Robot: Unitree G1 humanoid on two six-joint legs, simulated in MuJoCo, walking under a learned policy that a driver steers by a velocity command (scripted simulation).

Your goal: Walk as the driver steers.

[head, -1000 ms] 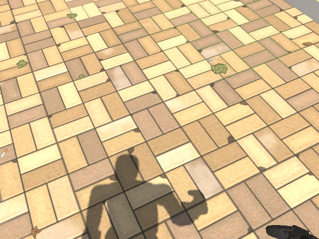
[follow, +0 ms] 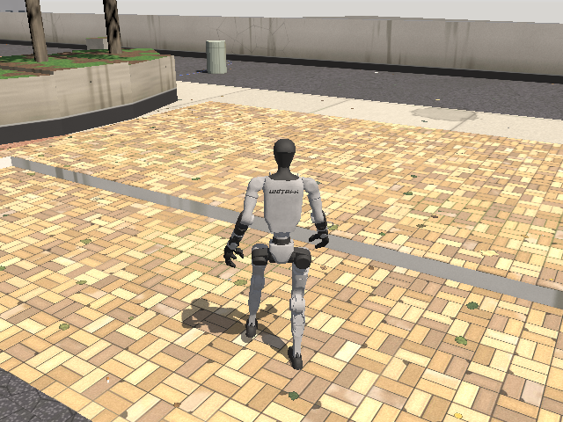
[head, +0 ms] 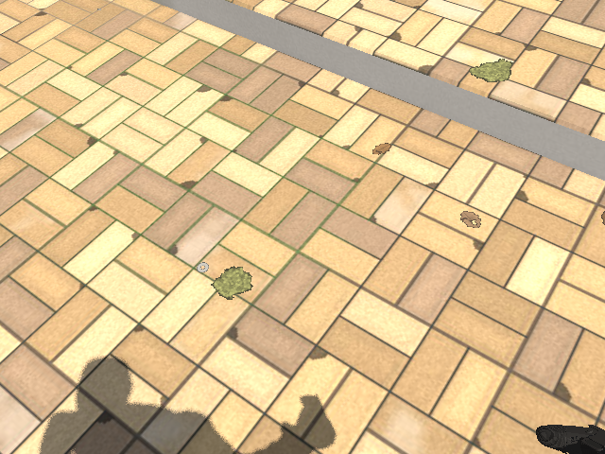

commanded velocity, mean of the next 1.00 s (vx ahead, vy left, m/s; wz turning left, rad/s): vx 0.39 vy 0.00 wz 0.25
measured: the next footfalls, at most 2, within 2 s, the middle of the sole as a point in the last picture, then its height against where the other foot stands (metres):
left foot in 0.12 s outside the picture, level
right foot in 0.60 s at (390, 444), level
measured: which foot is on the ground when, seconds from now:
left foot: up 0.00-0.10, down 0.12-0.60, up 0.62-1.00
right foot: down 0.00-0.14, up 0.16-0.58, down 0.60-1.00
